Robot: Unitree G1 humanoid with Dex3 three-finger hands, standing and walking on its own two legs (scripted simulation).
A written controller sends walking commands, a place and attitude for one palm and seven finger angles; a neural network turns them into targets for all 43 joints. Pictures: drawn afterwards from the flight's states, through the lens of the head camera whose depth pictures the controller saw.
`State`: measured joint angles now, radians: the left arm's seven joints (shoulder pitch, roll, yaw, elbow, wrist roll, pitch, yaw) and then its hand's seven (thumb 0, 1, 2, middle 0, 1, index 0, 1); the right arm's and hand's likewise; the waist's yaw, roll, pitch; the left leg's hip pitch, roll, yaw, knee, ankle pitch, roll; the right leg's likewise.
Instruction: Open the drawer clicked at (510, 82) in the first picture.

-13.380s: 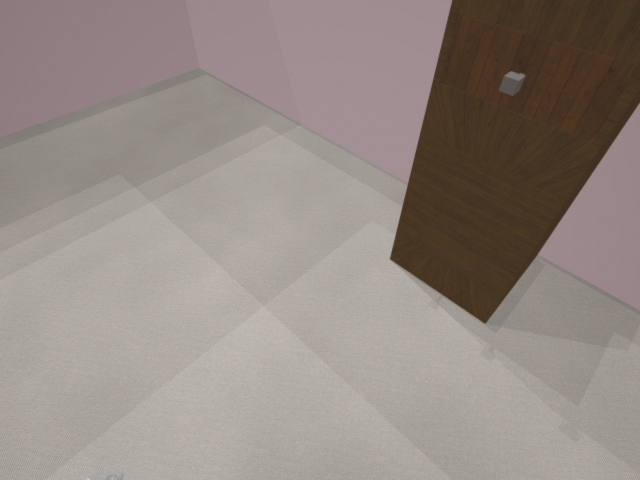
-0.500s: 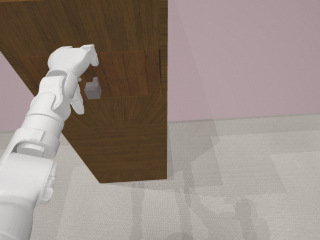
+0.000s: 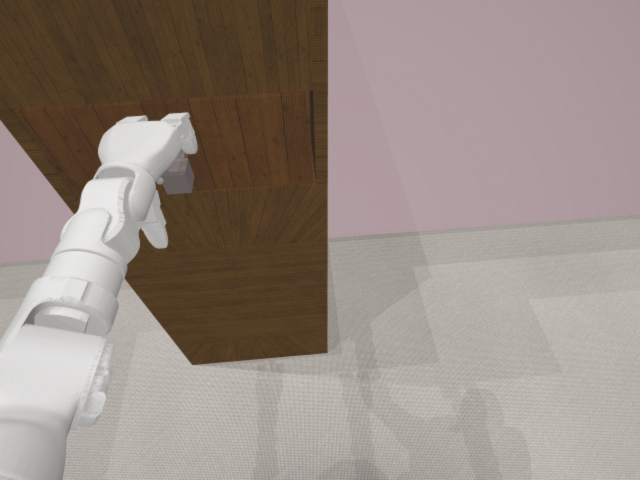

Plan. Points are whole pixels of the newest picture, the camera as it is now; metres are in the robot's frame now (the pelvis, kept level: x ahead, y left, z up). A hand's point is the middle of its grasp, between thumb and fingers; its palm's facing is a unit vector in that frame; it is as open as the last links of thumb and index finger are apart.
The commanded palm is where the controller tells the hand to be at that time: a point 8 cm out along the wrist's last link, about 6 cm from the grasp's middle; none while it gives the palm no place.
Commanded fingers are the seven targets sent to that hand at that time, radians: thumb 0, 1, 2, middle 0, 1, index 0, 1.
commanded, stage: lower the fingers behind the handle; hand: left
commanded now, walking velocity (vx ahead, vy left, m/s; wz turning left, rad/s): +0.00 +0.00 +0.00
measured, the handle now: (179, 167) +0.52 +0.20 +0.09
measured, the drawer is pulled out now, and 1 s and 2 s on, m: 0.00 0.00 0.00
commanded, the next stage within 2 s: lift the fingers back up to retry in 1.10 s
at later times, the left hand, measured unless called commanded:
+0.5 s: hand (153, 184) +0.48 +0.22 +0.10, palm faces -0.01 -0.05 -1.00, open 13.9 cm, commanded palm +0.46 +0.22 +0.15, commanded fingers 0.00 -0.50 0.30 -0.30 -1.20 -0.30 -1.20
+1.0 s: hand (155, 186) +0.48 +0.22 +0.10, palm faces -0.01 -0.03 -1.00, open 14.0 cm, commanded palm +0.47 +0.22 +0.14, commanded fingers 0.00 -0.50 0.30 -0.30 -1.20 -0.30 -1.20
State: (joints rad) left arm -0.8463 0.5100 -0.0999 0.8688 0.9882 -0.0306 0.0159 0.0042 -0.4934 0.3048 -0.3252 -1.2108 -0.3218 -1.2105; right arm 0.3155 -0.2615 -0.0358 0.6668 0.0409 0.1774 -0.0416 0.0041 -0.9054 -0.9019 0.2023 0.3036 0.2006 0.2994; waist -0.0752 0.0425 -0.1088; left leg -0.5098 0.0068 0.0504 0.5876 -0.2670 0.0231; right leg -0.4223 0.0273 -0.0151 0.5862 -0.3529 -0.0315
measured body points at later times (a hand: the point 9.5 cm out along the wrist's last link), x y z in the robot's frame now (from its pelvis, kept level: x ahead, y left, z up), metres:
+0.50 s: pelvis +0.00 +0.01 +0.00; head +0.06 +0.00 +0.44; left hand +0.48 +0.22 +0.16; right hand +0.03 -0.27 -0.14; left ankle +0.01 +0.11 -0.73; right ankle -0.05 -0.10 -0.73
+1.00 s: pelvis -0.01 +0.01 -0.01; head +0.05 +0.00 +0.44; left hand +0.48 +0.22 +0.16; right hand +0.03 -0.26 -0.14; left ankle +0.01 +0.11 -0.73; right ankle -0.05 -0.10 -0.73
